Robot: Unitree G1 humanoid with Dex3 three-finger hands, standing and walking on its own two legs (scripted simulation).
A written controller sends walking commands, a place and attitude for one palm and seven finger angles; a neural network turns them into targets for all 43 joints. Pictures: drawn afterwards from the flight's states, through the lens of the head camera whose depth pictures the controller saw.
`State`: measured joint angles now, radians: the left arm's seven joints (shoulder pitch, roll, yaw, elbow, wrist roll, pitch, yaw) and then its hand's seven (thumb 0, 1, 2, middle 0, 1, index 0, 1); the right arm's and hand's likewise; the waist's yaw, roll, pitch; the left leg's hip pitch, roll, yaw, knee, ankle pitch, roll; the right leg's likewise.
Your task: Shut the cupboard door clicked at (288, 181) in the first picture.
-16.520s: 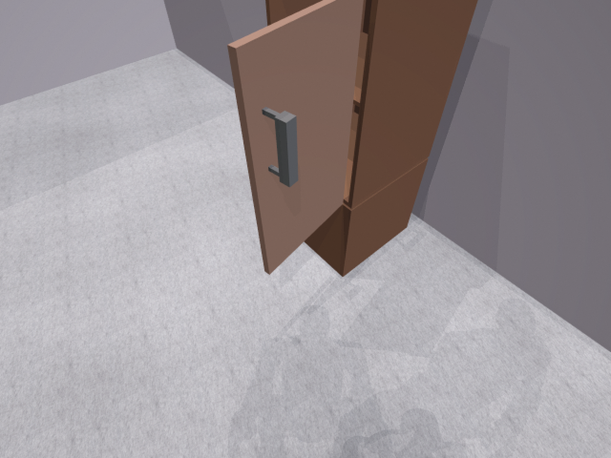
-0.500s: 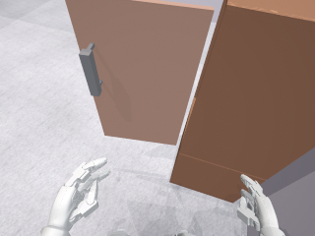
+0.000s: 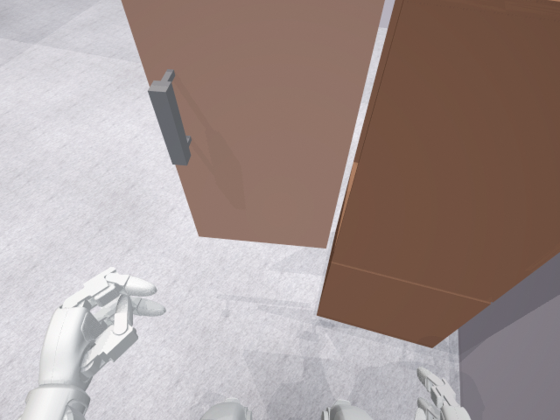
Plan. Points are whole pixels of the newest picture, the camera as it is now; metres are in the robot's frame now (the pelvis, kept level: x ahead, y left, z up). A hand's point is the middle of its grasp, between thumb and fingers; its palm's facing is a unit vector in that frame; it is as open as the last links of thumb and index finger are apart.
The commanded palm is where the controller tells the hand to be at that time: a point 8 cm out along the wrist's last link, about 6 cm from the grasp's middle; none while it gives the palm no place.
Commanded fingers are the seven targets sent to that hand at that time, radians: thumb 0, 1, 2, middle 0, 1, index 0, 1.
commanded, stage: raise the hand and make a fist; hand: left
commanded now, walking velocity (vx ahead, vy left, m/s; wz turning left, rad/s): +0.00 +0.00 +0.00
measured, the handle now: (175, 118) +0.54 +0.20 +0.12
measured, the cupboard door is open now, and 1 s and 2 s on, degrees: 100 100 100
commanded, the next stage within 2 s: bring the fist close to the handle in 1.04 s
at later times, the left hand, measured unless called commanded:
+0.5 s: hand (133, 300) +0.24 +0.19 +0.10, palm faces -0.07 -1.00 -0.06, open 3.1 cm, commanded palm +0.22 +0.25 +0.11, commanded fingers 0.00 0.90 0.90 -1.30 -1.50 -1.30 -1.50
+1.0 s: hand (126, 280) +0.25 +0.19 +0.13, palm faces +0.01 -1.00 -0.06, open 3.1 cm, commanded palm +0.22 +0.23 +0.12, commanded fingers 0.00 0.90 0.90 -1.30 -1.50 -1.30 -1.50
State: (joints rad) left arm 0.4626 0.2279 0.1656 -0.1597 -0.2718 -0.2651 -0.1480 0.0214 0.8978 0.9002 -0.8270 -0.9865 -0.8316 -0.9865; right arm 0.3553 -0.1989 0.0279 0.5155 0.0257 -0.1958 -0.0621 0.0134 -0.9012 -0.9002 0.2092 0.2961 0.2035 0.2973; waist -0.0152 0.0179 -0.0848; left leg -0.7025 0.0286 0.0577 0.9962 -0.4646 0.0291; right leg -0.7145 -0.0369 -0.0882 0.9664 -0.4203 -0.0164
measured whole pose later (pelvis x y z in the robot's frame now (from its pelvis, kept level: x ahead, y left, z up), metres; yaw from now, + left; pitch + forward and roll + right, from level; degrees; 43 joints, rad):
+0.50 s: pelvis +0.03 +0.01 +0.02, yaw +2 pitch +8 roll -2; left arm 0.37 0.26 0.13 -0.16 -0.26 -0.18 -0.30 0.02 0.90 0.90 -1.25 -1.45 -1.26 -1.45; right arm 0.25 -0.24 0.06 0.48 0.03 -0.23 -0.05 0.01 -0.90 -0.90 0.21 0.30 0.20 0.30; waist 0.03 0.04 -0.08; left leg -0.56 0.01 0.03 0.89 -0.46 0.04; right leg -0.55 -0.04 -0.12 0.84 -0.42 0.00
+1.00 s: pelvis +0.03 -0.01 +0.03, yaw +1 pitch +6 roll +0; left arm 0.34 0.26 0.22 -0.12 -0.31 -0.24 -0.29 0.02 0.90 0.90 -1.29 -1.50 -1.30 -1.50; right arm 0.28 -0.26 0.03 0.55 0.03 -0.25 -0.06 0.01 -0.90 -0.90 0.21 0.30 0.20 0.30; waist 0.01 0.02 -0.06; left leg -0.47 0.02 0.03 0.79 -0.41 0.01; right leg -0.48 -0.02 -0.11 0.77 -0.39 -0.03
